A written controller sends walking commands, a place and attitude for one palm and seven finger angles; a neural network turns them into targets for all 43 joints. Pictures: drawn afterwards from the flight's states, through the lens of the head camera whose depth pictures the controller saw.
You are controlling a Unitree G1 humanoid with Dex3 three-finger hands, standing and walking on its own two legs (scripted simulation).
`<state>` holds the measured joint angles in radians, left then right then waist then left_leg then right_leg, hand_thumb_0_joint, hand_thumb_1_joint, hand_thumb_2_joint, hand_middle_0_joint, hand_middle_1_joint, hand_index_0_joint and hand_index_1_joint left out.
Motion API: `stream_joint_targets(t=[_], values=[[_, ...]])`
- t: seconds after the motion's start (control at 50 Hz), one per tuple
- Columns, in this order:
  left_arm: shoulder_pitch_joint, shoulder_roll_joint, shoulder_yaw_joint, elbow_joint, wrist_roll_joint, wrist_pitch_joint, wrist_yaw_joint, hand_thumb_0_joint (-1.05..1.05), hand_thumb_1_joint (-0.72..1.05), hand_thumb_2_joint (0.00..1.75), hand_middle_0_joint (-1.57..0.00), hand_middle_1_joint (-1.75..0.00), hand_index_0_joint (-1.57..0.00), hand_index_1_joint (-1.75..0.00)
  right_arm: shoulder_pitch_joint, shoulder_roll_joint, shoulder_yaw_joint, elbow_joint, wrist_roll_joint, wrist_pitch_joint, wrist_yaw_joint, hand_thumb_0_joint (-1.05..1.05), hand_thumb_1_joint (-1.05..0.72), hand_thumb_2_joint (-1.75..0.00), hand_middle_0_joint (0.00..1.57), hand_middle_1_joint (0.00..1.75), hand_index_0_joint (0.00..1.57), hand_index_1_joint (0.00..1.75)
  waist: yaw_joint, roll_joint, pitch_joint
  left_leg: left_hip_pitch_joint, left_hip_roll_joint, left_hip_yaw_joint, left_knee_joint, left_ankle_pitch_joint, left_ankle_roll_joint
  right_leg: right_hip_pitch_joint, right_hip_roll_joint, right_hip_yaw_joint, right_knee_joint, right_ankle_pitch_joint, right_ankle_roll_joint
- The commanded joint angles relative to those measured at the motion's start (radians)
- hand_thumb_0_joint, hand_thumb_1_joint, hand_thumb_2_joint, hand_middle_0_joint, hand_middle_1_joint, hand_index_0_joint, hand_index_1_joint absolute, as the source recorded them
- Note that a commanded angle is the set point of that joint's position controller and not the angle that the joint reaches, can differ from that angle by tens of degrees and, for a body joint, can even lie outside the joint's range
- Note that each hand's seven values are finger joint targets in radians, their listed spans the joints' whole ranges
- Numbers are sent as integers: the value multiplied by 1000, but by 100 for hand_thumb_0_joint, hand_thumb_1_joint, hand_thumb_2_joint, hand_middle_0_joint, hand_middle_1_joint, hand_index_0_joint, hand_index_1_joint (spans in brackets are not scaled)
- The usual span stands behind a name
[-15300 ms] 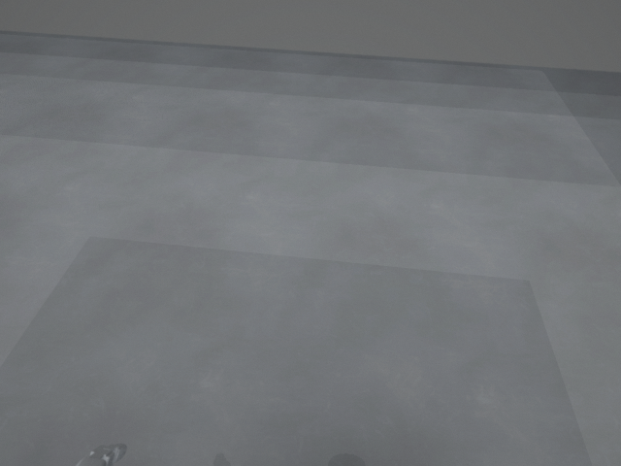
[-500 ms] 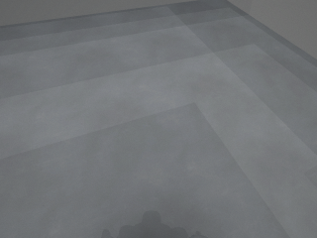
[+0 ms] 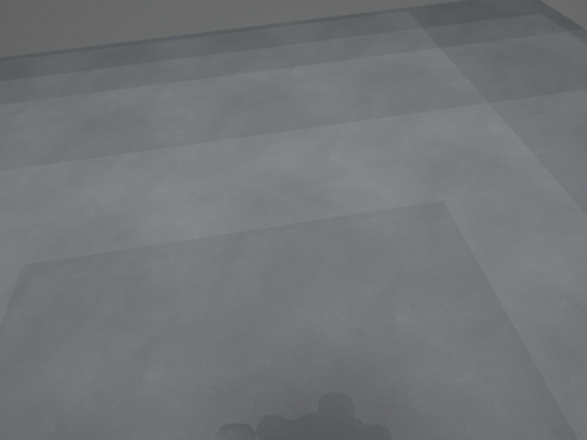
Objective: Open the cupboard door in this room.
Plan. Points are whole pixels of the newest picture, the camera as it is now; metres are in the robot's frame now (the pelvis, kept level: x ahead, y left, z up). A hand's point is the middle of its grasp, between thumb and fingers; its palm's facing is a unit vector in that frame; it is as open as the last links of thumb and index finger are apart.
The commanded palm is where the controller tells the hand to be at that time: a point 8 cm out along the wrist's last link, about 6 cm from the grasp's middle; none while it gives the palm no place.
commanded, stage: turn or walk to find it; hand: left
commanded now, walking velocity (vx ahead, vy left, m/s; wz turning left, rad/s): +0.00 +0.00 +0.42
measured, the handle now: out of the picture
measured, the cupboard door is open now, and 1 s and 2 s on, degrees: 0 0 0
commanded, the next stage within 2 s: stand and wait in 1.08 s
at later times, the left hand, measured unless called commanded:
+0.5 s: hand out of the picture +0.02 +0.25 -0.16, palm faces +0.23 -0.93 -0.28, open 7.4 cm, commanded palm none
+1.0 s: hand out of the picture -0.10 +0.20 -0.18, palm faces +0.46 -0.86 -0.24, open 7.4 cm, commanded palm none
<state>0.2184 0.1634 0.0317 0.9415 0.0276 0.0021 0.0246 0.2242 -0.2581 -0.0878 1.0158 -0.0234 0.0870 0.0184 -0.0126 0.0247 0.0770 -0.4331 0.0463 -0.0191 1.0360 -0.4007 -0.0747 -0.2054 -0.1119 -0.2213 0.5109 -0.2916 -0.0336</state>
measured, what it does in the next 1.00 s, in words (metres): steps on the spot, turning left: left foot, then right foot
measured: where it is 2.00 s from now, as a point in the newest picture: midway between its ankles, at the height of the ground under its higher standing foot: outside the picture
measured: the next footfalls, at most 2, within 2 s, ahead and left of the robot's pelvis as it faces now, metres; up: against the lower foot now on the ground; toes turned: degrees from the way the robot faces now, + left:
left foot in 0.16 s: +0.01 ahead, +0.16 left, +0.00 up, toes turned +9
right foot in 0.56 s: +0.05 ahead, -0.10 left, +0.00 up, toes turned +9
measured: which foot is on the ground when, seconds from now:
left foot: up 0.00-0.14, down 0.16-0.58, up 0.60-1.00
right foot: down 0.00-0.16, up 0.18-0.54, down 0.56-1.00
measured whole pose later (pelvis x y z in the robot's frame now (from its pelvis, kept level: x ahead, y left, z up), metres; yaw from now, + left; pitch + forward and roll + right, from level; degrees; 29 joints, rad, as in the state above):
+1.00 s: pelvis -0.05 +0.00 -0.01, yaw +26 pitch +0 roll +1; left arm 0.24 0.20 0.05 0.96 0.03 0.01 0.02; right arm 0.17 -0.24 -0.07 0.99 -0.01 0.06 0.02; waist 0.02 -0.02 0.09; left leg -0.28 0.04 0.06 0.66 -0.38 -0.05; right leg -0.26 -0.17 -0.26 0.60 -0.31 0.01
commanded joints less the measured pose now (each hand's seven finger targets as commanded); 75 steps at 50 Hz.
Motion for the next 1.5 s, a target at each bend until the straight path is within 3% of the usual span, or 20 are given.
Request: stream_joint_targets(t=[0.0,0.1,0.14,0.16,0.26,0.5,0.52,0.56,0.64,0.72,0.88,0.96,0.98,1.0,1.04,1.14,1.38,1.42,1.44,1.48], values=[[72,236,62,-35,4,-10,8,0,90,90,-20,-30,-20,-30,-96,-20,13,-102,12,-44,-5,0,-90,-90,20,30,20,30,63,-212,-92,-29,-1,66,-203,-63,6,161,-256,173,-124,467,-108],[37,245,69,-21,-9,3,4,0,90,90,-20,-30,-20,-30,-2,-46,14,-86,14,-68,-8,0,-90,-90,20,30,20,30,2,-154,-156,249,-11,106,-598,204,38,66,-225,82,55,415,-19],[28,140,40,-70,-20,16,-5,0,90,90,-20,-30,-20,-30,70,-209,-23,-85,5,-82,-17,0,-90,-90,20,30,20,30,-41,292,-167,496,334,-341,-690,764,204,-345,-22,27,396,-305,112],[-29,153,33,-81,-13,27,1,0,90,90,-20,-30,-20,-30,102,-230,-25,-67,6,-69,-22,0,-90,-90,20,30,20,30,-61,215,-160,422,384,-310,-680,799,277,-321,-15,118,513,-378,100],[-17,163,45,-33,-14,33,-14,0,90,90,-20,-30,-20,-30,-65,-138,6,-106,3,-77,-39,0,-90,-90,20,30,20,30,7,162,-78,314,200,-148,-684,659,228,-320,-3,181,591,-154,110],[57,143,39,-43,-22,10,-8,0,90,90,-20,-30,-20,-30,-80,-144,-17,-132,2,-62,-25,0,-90,-90,20,30,20,30,40,121,-117,156,131,-240,-592,451,194,13,71,143,2,16,105],[93,171,45,-35,-17,-1,-5,0,90,90,-20,-30,-20,-30,-76,-116,-17,-135,9,-62,-22,0,-90,-90,20,30,20,30,54,54,-144,87,77,-208,-517,355,147,124,29,178,-129,102,98],[116,311,70,-49,1,-12,7,0,90,90,-20,-30,-20,-30,-96,-40,-5,-179,13,-61,-18,0,-90,-90,20,30,20,30,80,-341,-111,-154,-106,-27,-115,-196,45,159,-368,561,-232,284,-77],[-53,204,48,-97,-11,-10,9,0,90,90,-20,-30,-20,-30,-37,-69,-24,-108,1,-30,-5,0,-90,-90,20,30,20,30,1,-191,-14,-121,-30,-62,202,-16,42,-37,-235,323,-234,140,-71],[-20,186,44,-87,-7,-17,10,0,90,90,-20,-30,-20,-30,-6,-47,-15,-85,2,-27,2,0,-90,-90,20,30,20,30,5,-187,-47,-115,-20,-16,172,56,14,27,-202,211,-217,194,-55],[89,243,67,-28,6,-8,7,0,90,90,-20,-30,-20,-30,-116,-16,14,-115,16,-51,-5,0,-90,-90,20,30,20,30,79,-228,-103,0,-14,77,-257,-84,14,163,-261,188,-108,478,-110],[42,250,69,-23,-7,4,3,0,90,90,-20,-30,-20,-30,-10,-37,13,-86,15,-65,-9,0,-90,-90,20,30,20,30,11,-179,-139,242,-24,112,-554,166,36,36,-228,102,15,373,-23],[37,221,63,-32,-15,10,0,0,90,90,-20,-30,-20,-30,25,-82,2,-81,14,-74,-7,0,-90,-90,20,30,20,30,-12,-49,-166,360,39,19,-649,281,60,-64,-178,62,145,256,26],[38,153,50,-65,-21,16,-5,0,90,90,-20,-30,-20,-30,60,-181,-21,-86,4,-82,-12,0,-90,-90,20,30,20,30,-31,241,-161,465,282,-298,-692,578,166,-311,-44,14,341,-155,103],[-56,151,38,-83,-12,34,0,0,90,90,-20,-30,-20,-30,82,-201,-22,-65,1,-71,-25,0,-90,-90,20,30,20,30,-51,181,-126,344,348,-288,-719,600,277,-315,-22,150,541,-328,95],[22,123,29,14,-12,30,-13,0,90,90,-20,-30,-20,-30,-53,-92,19,-83,5,-93,-47,0,-90,-90,20,30,20,30,19,117,-84,300,190,-114,-724,540,218,-286,13,200,568,-117,97],[124,118,28,65,-5,26,-13,0,90,90,-20,-30,-20,-30,-45,-88,-3,-36,11,-77,-49,0,-90,-90,20,30,20,30,48,31,-40,199,200,21,-555,338,157,14,47,173,-41,119,70],[130,237,54,55,3,10,-7,0,90,90,-20,-30,-20,-30,-69,6,13,-86,18,-70,-45,0,-90,-90,20,30,20,30,46,-328,3,-24,0,160,-277,-85,51,61,-227,561,-200,367,-72],[156,246,56,45,-5,12,-6,0,90,90,-20,-30,-20,-30,-129,-13,15,-103,17,-58,-47,0,-90,-90,20,30,20,30,89,-267,-3,-2,-2,78,-129,-192,52,-16,-277,593,-246,361,-163],[92,201,65,34,-6,13,5,0,90,90,-20,-30,-20,-30,-120,-32,5,-93,10,-51,-46,0,-90,-90,20,30,20,30,59,-269,7,-70,9,14,18,-106,57,-15,-202,583,-256,251,-171]])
